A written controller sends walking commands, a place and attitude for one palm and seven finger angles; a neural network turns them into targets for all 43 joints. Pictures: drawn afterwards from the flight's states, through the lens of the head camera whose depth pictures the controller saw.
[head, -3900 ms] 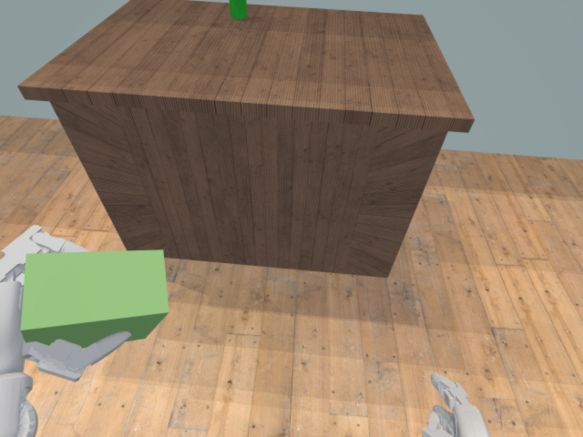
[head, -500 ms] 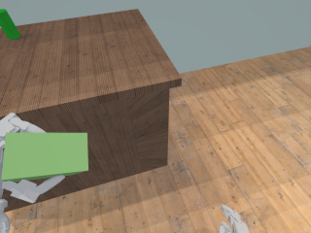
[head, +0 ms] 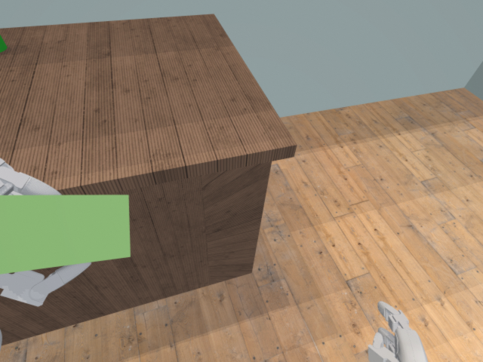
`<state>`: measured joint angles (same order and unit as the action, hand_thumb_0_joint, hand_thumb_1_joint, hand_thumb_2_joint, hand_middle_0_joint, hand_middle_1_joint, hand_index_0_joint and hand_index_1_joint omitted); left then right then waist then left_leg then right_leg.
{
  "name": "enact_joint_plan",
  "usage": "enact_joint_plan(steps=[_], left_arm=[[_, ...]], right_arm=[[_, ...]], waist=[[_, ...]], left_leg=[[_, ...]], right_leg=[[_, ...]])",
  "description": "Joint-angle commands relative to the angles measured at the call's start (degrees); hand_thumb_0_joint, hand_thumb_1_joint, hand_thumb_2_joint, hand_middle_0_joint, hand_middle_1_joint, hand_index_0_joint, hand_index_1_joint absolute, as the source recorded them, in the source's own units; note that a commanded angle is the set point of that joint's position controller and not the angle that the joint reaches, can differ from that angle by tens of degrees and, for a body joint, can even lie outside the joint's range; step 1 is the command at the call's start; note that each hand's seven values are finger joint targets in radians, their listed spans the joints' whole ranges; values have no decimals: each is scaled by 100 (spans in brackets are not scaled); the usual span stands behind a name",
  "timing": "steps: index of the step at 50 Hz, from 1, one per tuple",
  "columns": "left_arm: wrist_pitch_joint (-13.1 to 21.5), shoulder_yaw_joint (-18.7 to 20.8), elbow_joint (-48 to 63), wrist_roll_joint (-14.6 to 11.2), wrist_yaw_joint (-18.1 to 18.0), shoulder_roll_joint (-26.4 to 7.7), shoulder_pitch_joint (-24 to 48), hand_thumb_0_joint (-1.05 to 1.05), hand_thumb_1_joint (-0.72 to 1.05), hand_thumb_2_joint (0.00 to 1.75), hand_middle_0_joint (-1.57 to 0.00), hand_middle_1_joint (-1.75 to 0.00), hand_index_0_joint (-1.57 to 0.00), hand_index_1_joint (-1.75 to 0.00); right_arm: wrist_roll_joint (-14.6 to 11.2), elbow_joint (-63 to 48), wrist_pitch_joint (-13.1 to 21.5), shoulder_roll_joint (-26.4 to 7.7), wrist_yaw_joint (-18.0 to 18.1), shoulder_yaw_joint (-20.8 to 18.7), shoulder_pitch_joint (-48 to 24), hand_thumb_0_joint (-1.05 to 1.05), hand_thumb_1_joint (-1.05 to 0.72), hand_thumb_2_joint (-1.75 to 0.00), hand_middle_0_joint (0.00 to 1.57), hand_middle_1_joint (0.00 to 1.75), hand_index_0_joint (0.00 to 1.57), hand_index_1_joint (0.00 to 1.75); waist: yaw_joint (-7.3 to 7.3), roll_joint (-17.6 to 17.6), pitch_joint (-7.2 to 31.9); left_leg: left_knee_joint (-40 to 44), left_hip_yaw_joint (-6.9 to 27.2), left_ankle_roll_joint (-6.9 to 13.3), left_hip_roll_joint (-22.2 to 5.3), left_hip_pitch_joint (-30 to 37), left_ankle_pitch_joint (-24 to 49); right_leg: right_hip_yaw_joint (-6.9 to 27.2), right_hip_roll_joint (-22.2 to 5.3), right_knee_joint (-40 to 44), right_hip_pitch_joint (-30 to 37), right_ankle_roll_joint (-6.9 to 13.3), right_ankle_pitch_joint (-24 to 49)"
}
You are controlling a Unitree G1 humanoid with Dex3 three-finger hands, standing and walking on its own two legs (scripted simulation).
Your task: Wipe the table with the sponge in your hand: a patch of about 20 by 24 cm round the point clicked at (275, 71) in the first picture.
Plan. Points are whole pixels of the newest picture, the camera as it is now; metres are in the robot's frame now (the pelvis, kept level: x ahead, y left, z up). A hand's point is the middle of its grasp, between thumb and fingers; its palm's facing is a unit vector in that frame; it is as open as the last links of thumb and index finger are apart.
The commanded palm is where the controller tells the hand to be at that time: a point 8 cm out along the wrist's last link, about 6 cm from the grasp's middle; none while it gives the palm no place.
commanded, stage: take the last steps up to it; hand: left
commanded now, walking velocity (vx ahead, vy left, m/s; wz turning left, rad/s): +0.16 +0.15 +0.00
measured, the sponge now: (77, 231) +0.22 +0.21 +0.18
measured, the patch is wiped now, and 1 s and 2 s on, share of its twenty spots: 0.00 0.00 0.00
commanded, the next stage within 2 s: come to a stop and stand still in 0.36 s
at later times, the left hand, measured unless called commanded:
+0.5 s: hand (55, 204) +0.26 +0.25 +0.18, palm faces +0.41 -0.77 -0.49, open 10.4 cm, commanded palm +0.20 +0.29 +0.19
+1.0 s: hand (61, 219) +0.23 +0.23 +0.18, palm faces +0.36 -0.81 -0.46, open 10.4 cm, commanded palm +0.18 +0.29 +0.19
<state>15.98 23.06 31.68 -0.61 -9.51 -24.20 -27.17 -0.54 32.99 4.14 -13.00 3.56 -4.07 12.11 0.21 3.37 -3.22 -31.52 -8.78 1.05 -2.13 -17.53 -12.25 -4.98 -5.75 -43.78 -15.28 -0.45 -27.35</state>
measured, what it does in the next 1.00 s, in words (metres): steps on the spot: right foot, then left foot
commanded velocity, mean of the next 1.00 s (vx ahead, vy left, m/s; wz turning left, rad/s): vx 0.05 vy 0.02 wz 0.00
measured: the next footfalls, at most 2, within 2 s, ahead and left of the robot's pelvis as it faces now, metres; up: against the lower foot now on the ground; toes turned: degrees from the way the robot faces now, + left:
right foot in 0.28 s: +0.08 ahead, -0.08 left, +0.00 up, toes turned -8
left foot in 0.66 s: +0.13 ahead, +0.19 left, +0.00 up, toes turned +6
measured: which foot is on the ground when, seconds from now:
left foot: down 0.00-0.32, up 0.34-0.64, down 0.66-1.00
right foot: up 0.00-0.26, down 0.28-0.68, up 0.70-0.94, down 0.96-1.00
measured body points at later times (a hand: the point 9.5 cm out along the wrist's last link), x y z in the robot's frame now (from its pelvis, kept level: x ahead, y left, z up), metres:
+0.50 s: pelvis +0.04 +0.01 +0.02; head +0.07 -0.02 +0.47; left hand +0.23 +0.29 +0.20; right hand +0.19 -0.23 -0.10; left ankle +0.04 +0.17 -0.66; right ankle +0.04 -0.07 -0.73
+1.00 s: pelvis +0.02 +0.01 +0.00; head +0.05 -0.01 +0.45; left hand +0.21 +0.28 +0.20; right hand +0.20 -0.17 -0.10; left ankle +0.09 +0.18 -0.72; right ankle +0.03 -0.06 -0.73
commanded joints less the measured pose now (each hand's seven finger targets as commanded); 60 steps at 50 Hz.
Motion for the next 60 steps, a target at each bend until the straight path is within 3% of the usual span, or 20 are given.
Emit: enact_joint_plan(steps=[1, 5, 13, 14, 16, 18, 22, 27, 31, 32, 34, 35, 38, 40, 47, 49, 51, 53, 56, 60], left_arm=[[253, 497, 569, -52, -74, -807, 602, 0, 10, 130, -120, -160, -120, -160], [227, 187, 1293, -44, 12, -529, 771, 0, 10, 130, -120, -160, -120, -160], [-18, 535, 796, -57, -91, -718, 382, 0, 10, 130, -120, -160, -120, -160], [-20, 562, 629, -38, -92, -758, 449, 0, 10, 130, -120, -160, -120, -160], [-51, 612, 322, -105, -88, -889, 571, 0, 10, 130, -120, -160, -120, -160], [-58, 485, 42, -147, -27, -650, 564, 0, 10, 130, -120, -160, -120, -160], [171, 425, 99, -19, -4, -605, 319, 0, 10, 130, -120, -160, -120, -160], [150, 477, 949, -39, -119, -729, 73, 0, 10, 130, -120, -160, -120, -160], [53, 639, 1543, -107, -209, -785, 7, 0, 10, 130, -120, -160, -120, -160], [55, 664, 1655, -136, -208, -808, 94, 0, 10, 130, -120, -160, -120, -160], [106, 614, 1668, -114, -168, -836, 148, 0, 10, 130, -120, -160, -120, -160], [98, 507, 1151, -108, -110, -743, 85, 0, 10, 130, -120, -160, -120, -160], [-10, 590, 1134, -101, -62, -766, 169, 0, 10, 130, -120, -160, -120, -160], [-44, 277, 1556, -125, 15, -488, 336, 0, 10, 130, -120, -160, -120, -160], [-284, 327, 1312, -142, -12, -604, 292, 0, 10, 130, -120, -160, -120, -160], [-305, 512, 1080, -134, -45, -839, 353, 0, 10, 130, -120, -160, -120, -160], [-464, 519, 944, -263, -25, -806, 336, 0, 10, 130, -120, -160, -120, -160], [-394, 567, 870, -260, -22, -772, 111, 0, 10, 130, -120, -160, -120, -160], [-309, 501, 681, -234, -60, -657, 85, 0, 10, 130, -120, -160, -120, -160], [-252, 337, 548, -199, -102, -529, 120, 0, 10, 130, -120, -160, -120, -160]], right_arm=[[36, -652, 335, -516, -11, 24, -373, 0, -90, -90, 20, 30, 20, 30], [-36, -562, 449, -517, -86, 19, -371, 0, -90, -90, 20, 30, 20, 30], [64, -445, 488, -459, -17, 170, -377, 0, -90, -90, 20, 30, 20, 30], [61, -439, 427, -423, -16, 166, -367, 0, -90, -90, 20, 30, 20, 30], [73, -567, 335, -316, -70, 200, -519, 0, -90, -90, 20, 30, 20, 30], [35, -401, 309, -476, -152, 78, -386, 0, -90, -90, 20, 30, 20, 30], [67, -380, 144, -355, -126, 233, -568, 0, -90, -90, 20, 30, 20, 30], [87, -721, 208, -310, -43, 184, -635, 0, -90, -90, 20, 30, 20, 30], [91, -845, 146, -343, 54, 93, -373, 0, -90, -90, 20, 30, 20, 30], [77, -871, 119, -441, 89, 37, -338, 0, -90, -90, 20, 30, 20, 30], [28, -908, 127, -626, 26, -61, -251, 0, -90, -90, 20, 30, 20, 30], [-21, -883, 139, -606, -24, -88, -187, 0, -90, -90, 20, 30, 20, 30], [89, -744, 197, -528, -128, 28, -263, 0, -90, -90, 20, 30, 20, 30], [44, -797, 279, -519, -221, 38, -338, 0, -90, -90, 20, 30, 20, 30], [19, -810, 373, -464, -237, 198, -419, 0, -90, -90, 20, 30, 20, 30], [8, -817, 282, -281, -215, 236, -380, 0, -90, -90, 20, 30, 20, 30], [-9, -780, 272, -300, -171, 206, -546, 0, -90, -90, 20, 30, 20, 30], [28, -686, 203, -184, -138, 348, -624, 0, -90, -90, 20, 30, 20, 30], [28, -646, 148, -152, -51, 410, -720, 0, -90, -90, 20, 30, 20, 30], [31, -672, 179, -291, 28, 329, -686, 0, -90, -90, 20, 30, 20, 30]], waist=[[-44, -1786, 679], [8, -1679, 640], [34, -1065, 950], [5, -585, 932], [6, 1263, 681], [-79, 1022, 520], [-64, 378, 759], [134, 577, 953], [-35, 88, 1320], [-44, -453, 1383], [39, -1908, 1345], [27, -1498, 1077], [-78, -2015, 1014], [-41, -1906, 1056], [-4, -1540, 885], [-105, -193, 815], [28, 909, 651], [-33, 292, 682], [0, 293, 963], [78, 303, 1044]], left_leg=[[1442, 2554, 1265, -1959, 1035, 899], [1449, 1153, 901, -1207, 386, 296], [829, 1014, 500, -1060, -61, -402], [271, 809, 324, -797, -423, -810], [-2091, 352, -151, 146, -1827, -1844], [-3376, 1097, -295, -104, -2030, -1249], [-2713, 716, -330, -174, -1788, -800], [-876, 129, -269, 26, -713, -555], [633, 166, -309, 116, 742, 799], [845, 400, -278, -209, 1188, 1592], [1021, 2111, 489, -1786, 1667, 4167], [1198, 2218, 626, -1934, 1497, 3757], [976, 1750, 688, -1765, 1366, 3809], [916, 1141, 495, -1527, 1206, 3170], [869, 1013, 270, -1268, -19, 293], [-226, 436, -174, -535, -186, -640], [-1756, 734, -297, 90, -373, -1414], [-2325, 929, -315, -24, -703, -1120], [-1729, 734, -345, -10, -738, -1043], [-682, 617, -215, 70, -425, -1054]], right_leg=[[250, 70, -2231, -1770, -30, -742], [-83, 99, -1269, -1007, -111, 254], [-361, 309, 1558, 673, -40, 820], [180, -43, 2073, 964, 146, 1001], [3292, -2017, 2890, 1273, 1106, 1621], [2865, -2010, 2886, 1011, 1187, 2115], [895, -1331, 2185, 1397, 736, 4841], [534, -1092, 1980, 1407, 707, 5295], [299, -657, 1372, 1057, 378, 4151], [160, -323, 924, 801, 178, 3312], [138, 411, -466, -582, -98, -629], [292, 495, -1057, -751, -31, -1034], [373, 370, -830, -899, -105, 42], [180, 513, -382, -609, -117, 371], [-47, 613, 1718, 857, -138, 986], [969, -198, 2575, 653, 207, 1701], [2287, -1122, 3059, -47, 786, 1556], [1801, -1032, 2821, 232, 864, 2215], [1142, -830, 2397, 955, 803, 3777], [1281, -841, 2422, 1290, 771, 3904]])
